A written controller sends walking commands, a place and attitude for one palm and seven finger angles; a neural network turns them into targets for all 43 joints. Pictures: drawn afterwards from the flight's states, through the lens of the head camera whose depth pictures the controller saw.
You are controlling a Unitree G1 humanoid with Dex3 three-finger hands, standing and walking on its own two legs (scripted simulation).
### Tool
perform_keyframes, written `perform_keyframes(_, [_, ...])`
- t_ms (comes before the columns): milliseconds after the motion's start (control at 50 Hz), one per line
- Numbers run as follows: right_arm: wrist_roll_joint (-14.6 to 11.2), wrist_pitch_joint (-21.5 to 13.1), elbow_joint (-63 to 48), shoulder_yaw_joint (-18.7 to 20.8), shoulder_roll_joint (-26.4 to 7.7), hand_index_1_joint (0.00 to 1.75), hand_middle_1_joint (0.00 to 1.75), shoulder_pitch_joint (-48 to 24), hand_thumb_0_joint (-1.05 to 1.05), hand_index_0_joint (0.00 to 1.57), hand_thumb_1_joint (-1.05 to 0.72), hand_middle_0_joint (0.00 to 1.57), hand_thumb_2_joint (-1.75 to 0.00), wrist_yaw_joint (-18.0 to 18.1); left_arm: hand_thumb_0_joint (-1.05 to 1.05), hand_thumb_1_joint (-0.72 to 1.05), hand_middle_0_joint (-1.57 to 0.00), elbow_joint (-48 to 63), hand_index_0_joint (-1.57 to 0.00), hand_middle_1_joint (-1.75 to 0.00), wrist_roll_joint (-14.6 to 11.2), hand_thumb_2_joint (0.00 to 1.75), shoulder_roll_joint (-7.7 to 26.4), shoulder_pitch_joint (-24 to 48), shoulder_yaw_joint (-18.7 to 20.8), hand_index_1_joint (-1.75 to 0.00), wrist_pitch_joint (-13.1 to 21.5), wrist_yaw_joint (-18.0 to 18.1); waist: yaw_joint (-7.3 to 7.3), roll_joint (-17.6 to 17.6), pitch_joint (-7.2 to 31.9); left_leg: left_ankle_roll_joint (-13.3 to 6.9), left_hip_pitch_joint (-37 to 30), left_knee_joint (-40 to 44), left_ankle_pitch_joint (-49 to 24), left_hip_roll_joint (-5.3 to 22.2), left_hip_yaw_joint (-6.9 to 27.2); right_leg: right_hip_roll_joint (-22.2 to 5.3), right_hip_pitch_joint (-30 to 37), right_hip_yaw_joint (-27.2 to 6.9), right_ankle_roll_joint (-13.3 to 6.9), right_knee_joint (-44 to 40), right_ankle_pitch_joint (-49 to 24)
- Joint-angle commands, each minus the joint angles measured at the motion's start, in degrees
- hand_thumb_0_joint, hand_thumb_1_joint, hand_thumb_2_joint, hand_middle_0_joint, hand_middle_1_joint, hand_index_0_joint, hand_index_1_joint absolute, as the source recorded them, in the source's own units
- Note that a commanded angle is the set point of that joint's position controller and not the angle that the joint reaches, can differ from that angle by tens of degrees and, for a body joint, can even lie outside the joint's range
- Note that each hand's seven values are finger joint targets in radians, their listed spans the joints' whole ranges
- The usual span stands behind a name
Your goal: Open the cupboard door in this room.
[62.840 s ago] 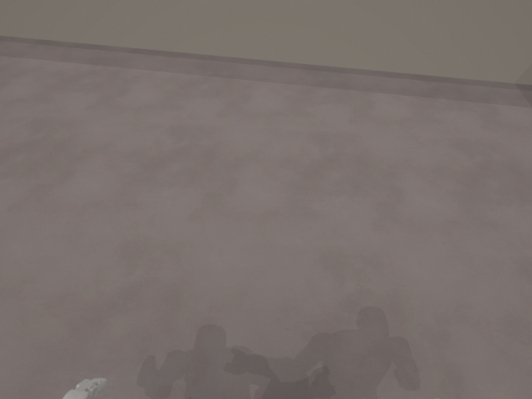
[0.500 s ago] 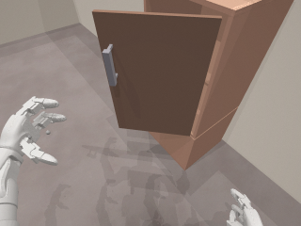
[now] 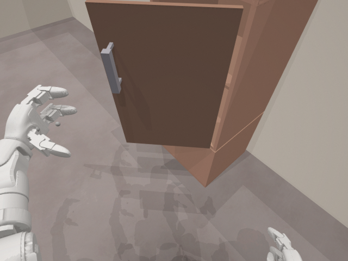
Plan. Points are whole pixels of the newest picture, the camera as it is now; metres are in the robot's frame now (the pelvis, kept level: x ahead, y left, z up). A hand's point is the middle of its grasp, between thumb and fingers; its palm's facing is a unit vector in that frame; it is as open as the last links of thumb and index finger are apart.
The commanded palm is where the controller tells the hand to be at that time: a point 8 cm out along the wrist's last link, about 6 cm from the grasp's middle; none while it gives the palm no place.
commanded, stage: move the hooked fingers beside the handle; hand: left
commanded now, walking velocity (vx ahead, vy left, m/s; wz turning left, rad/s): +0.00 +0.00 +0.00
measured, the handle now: (113, 68) +0.61 +0.20 +0.10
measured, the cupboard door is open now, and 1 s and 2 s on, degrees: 44 44 44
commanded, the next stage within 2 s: none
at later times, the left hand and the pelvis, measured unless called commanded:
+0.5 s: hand (69, 102) +0.44 +0.26 +0.13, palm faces -0.08 -1.00 -0.01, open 14.0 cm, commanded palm +0.42 +0.32 +0.11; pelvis +0.01 +0.01 -0.01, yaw -1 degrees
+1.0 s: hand (79, 83) +0.52 +0.27 +0.12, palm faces -0.06 -1.00 -0.01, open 14.0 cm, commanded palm +0.51 +0.31 +0.11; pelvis +0.01 +0.02 -0.02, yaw -2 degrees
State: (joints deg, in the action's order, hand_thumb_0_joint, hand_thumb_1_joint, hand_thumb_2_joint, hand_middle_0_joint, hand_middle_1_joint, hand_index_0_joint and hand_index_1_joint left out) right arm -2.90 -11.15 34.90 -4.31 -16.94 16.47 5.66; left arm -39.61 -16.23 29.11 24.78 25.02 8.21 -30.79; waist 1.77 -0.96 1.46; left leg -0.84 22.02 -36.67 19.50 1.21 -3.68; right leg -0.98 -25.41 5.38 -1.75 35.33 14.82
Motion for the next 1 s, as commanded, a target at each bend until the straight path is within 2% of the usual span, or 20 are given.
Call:
perform_keyframes(0, [-0.3, -1.3, -7.9, 4.1, -9.1, 0.30, 0.30, 0.2, 0.00, 0.20, -0.90, 0.20, -0.90, -0.2, 0.00, -0.50, -0.30, 6.0, -0.30, -1.20, -1.1, 0.30, 19.7, 17.1, 6.2, -1.20, 2.9, -0.2, -1.72, -1.4, 15.1, -0.6, 1.3, 4.3, -12.6, -1.3, 3.4, 0.4, 11.3, -4.8, 0.2, -2.5, -12.3])
perform_keyframes(60, [-0.2, -0.6, -8.1, 4.5, -9.4, 0.30, 0.30, 1.5, 0.00, 0.20, -0.90, 0.20, -0.90, -0.4, 0.00, -0.50, -0.30, 6.9, -0.30, -1.20, -0.9, 0.30, 20.6, 21.5, 5.7, -1.20, 4.2, -0.8, -0.89, -1.6, 17.8, -0.7, 0.5, 3.5, -14.3, -1.1, 3.4, 0.8, 11.2, -4.9, 0.2, -1.6, -14.1])
perform_keyframes(100, [-0.3, -0.1, -7.3, 4.7, -9.5, 0.30, 0.30, 2.7, 0.00, 0.20, -0.90, 0.20, -0.90, -0.2, 0.00, -0.50, -0.30, 6.9, -0.30, -1.20, -0.7, 0.30, 19.5, 26.2, 4.0, -1.20, 5.5, -1.0, 0.63, -2.5, 18.2, -0.8, -0.4, 3.1, -13.3, -1.0, 3.3, 1.0, 9.2, -4.9, 0.3, -1.8, -13.0])
perform_keyframes(200, [-0.2, 0.7, -5.9, 4.8, -9.7, 0.30, 0.30, 4.5, 0.00, 0.20, -0.90, 0.20, -0.90, 0.0, 0.00, -0.50, -0.30, 3.6, -0.30, -1.20, -0.4, 0.30, 19.6, 31.9, 2.9, -1.20, 7.1, -1.2, 1.74, -3.7, 19.5, -0.9, -1.1, 2.5, -12.8, -1.0, 3.9, 1.3, 7.3, -4.8, 0.2, -1.6, -11.9])
perform_keyframes(280, [0.1, 2.0, -4.6, 4.9, -10.2, 0.30, 0.30, 6.0, 0.00, 0.20, -0.90, 0.20, -0.90, -0.1, 0.00, -0.50, -0.30, -3.3, -0.30, -1.20, 0.9, 0.30, 22.8, 34.5, 4.5, -1.20, 6.6, -1.1, 1.90, -2.5, 19.5, -1.0, 1.4, 1.9, -13.0, -1.0, 3.9, 1.1, 7.5, -5.0, 0.3, -1.1, -12.6])
perform_keyframes(380, [0.5, 3.1, -5.2, 4.9, -10.0, 0.30, 0.30, 7.2, 0.00, 0.20, -0.90, 0.20, -0.90, -0.9, 0.00, -0.50, -0.30, -3.4, -0.30, -1.20, 2.2, 0.30, 21.5, 36.5, 2.5, -1.20, 7.9, -0.5, 1.61, -7.3, 22.8, -0.2, -2.3, 1.2, -19.6, -0.6, 4.7, 1.6, 5.3, -3.8, -0.2, 0.5, -15.8])
perform_keyframes(400, [0.5, 3.3, -5.3, 5.0, -10.0, 0.30, 0.30, 7.6, 0.00, 0.20, -0.90, 0.20, -0.90, -1.0, 0.00, -0.50, -0.30, -2.9, -0.30, -1.20, 2.0, 0.30, 20.7, 36.8, 2.0, -1.20, 8.2, -0.3, 1.93, -6.0, 23.2, -0.2, -2.7, 1.0, -20.2, -0.4, 4.8, 1.7, 5.0, -3.7, 0.0, 0.5, -16.1])
perform_keyframes(460, [0.4, 4.6, -4.7, 4.9, -10.7, 0.30, 0.30, 8.5, 0.00, 0.20, -0.90, 0.20, -0.90, -1.1, 0.00, -0.50, -0.30, -9.6, -0.30, -1.20, 1.5, 0.30, 23.6, 37.9, 4.7, -1.20, 7.8, -0.2, 2.65, 0.7, 20.6, -0.8, 2.5, 0.8, -16.4, -0.3, 4.2, 1.8, 5.6, -4.1, 0.5, 0.4, -15.5])
perform_keyframes(500, [0.4, 5.3, -4.4, 4.7, -11.0, 0.30, 0.30, 9.0, 0.00, 0.20, -0.90, 0.20, -0.90, -1.0, 0.00, -0.50, -0.30, -13.6, -0.30, -1.20, 2.6, 0.30, 24.7, 41.3, 4.7, -1.20, 7.6, -0.2, 3.42, 1.1, 18.0, -0.9, 5.2, 1.2, -12.8, -0.4, 4.5, 1.6, 4.1, -4.0, 0.5, 0.3, -12.6])
perform_keyframes(540, [0.6, 5.8, -4.4, 4.7, -11.0, 0.30, 0.30, 9.2, 0.00, 0.20, -0.90, 0.20, -0.90, -0.9, 0.00, -0.50, -0.30, -13.0, -0.30, -1.20, 4.1, 0.30, 25.0, 46.0, 3.1, -1.20, 8.2, 0.3, 4.03, -3.5, 18.8, -0.8, 4.1, 0.5, -13.9, -0.5, 4.5, 1.6, 2.4, -4.3, 0.2, 1.0, -12.4])
perform_keyframes(560, [0.9, 5.9, -4.1, 4.8, -10.7, 0.30, 0.30, 9.9, 0.00, 0.20, -0.90, 0.20, -0.90, -1.1, 0.00, -0.50, -0.30, -11.1, -0.30, -1.20, 5.1, 0.30, 25.6, 48.8, 2.6, -1.20, 9.0, 0.6, 4.24, -6.7, 21.5, -0.6, 2.0, 0.1, -15.3, -0.4, 4.8, 1.6, 1.8, -4.2, 0.3, 1.2, -12.7])
perform_keyframes(600, [1.2, 6.2, -3.7, 5.1, -10.5, 0.30, 0.30, 11.2, 0.00, 0.20, -0.90, 0.20, -0.90, -1.2, 0.00, -0.50, -0.30, -9.2, -0.30, -1.20, 5.8, 0.30, 25.4, 48.8, 2.5, -1.20, 10.8, 1.1, 4.19, -9.1, 26.1, 0.0, -3.0, -1.1, -20.9, 0.0, 5.5, 1.9, 0.6, -3.9, 0.1, 1.9, -14.5])
perform_keyframes(660, [1.4, 7.0, -3.0, 5.3, -10.8, 0.30, 0.30, 12.3, 0.00, 0.20, -0.90, 0.20, -0.90, -1.4, 0.00, -0.50, -0.30, -9.7, -0.30, -1.20, 4.0, 0.30, 24.3, 49.9, 2.5, -1.20, 11.8, 0.4, 4.99, -6.2, 29.5, 0.4, -5.2, -2.1, -26.0, 0.7, 6.0, 2.5, 0.9, -3.5, 0.5, 2.2, -17.1])
perform_keyframes(700, [1.3, 7.7, -2.2, 5.2, -10.9, 0.30, 0.30, 12.5, 0.00, 0.20, -0.90, 0.20, -0.90, -1.4, 0.00, -0.50, -0.30, -13.5, -0.30, -1.20, 3.6, 0.30, 22.6, 51.5, 1.5, -1.20, 10.9, -0.2, 5.93, -5.7, 26.3, 0.3, -3.2, -1.8, -23.3, 0.7, 6.1, 2.5, -0.9, -3.1, 0.5, 1.8, -15.4])
perform_keyframes(740, [1.3, 8.4, -2.0, 4.8, -11.5, 0.30, 0.30, 13.1, 0.00, 0.20, -0.90, 0.20, -0.90, -1.3, 0.00, -0.50, -0.30, -18.8, -0.30, -1.20, 4.1, 0.30, 26.1, 51.4, 3.8, -1.20, 9.3, 0.0, 5.76, -3.5, 22.1, -0.4, 1.9, -1.4, -19.6, 0.3, 5.8, 2.5, -0.1, -3.3, 0.3, 1.7, -14.7])
perform_keyframes(760, [1.3, 8.8, -1.9, 4.8, -11.5, 0.30, 0.30, 13.3, 0.00, 0.20, -0.90, 0.20, -0.90, -1.3, 0.00, -0.50, -0.30, -19.2, -0.30, -1.20, 5.3, 0.30, 27.7, 51.9, 3.9, -1.20, 8.6, 0.4, 5.89, -4.0, 22.5, -0.6, 3.0, -1.3, -18.9, 0.2, 5.6, 2.2, 0.3, -3.6, 0.5, 1.8, -15.0])
perform_keyframes(820, [1.6, 9.6, -2.2, 4.7, -11.3, 0.30, 0.30, 14.5, 0.00, 0.20, -0.90, 0.20, -0.90, -1.5, 0.00, -0.50, -0.30, -20.5, -0.30, -1.20, 8.2, 0.30, 28.1, 53.4, 2.3, -1.20, 8.0, 1.8, 6.69, -5.3, 21.4, -0.7, 4.4, -1.7, -18.3, 0.1, 5.6, 2.1, -1.5, -3.6, 0.5, 2.0, -14.4])
perform_keyframes(880, [2.0, 10.5, -2.6, 4.8, -11.5, 0.30, 0.30, 15.6, 0.00, 0.20, -0.90, 0.20, -0.90, -1.8, 0.00, -0.50, -0.30, -18.5, -0.30, -1.20, 8.3, 0.30, 31.3, 55.8, 4.6, -1.20, 10.2, 2.3, 6.51, -7.6, 26.5, -0.2, 1.9, -3.0, -21.6, 0.4, 5.6, 2.5, -0.8, -3.9, 0.4, 2.8, -16.1])
perform_keyframes(900, [2.1, 10.8, -2.7, 4.9, -11.7, 0.30, 0.30, 16.1, 0.00, 0.20, -0.90, 0.20, -0.90, -1.9, 0.00, -0.50, -0.30, -17.8, -0.30, -1.20, 8.1, 0.30, 32.3, 56.6, 5.5, -1.20, 10.9, 2.2, 6.63, -6.4, 28.3, -0.3, 1.9, -3.3, -22.1, 0.4, 5.8, 2.6, 0.2, -4.0, 0.4, 3.0, -16.9])
perform_keyframes(980, [2.1, 11.7, -1.6, 4.9, -11.8, 0.30, 0.30, 17.0, 0.00, 0.20, -0.90, 0.20, -0.90, -1.8, 0.00, -0.50, -0.30, -19.8, -0.30, -1.20, 7.8, 0.30, 31.3, 60.6, 3.9, -1.20, 11.4, 0.9, 8.43, -8.7, 28.6, -0.2, 0.2, -4.0, -23.0, 0.8, 6.2, 2.9, -2.6, -3.8, 0.5, 2.9, -16.5])
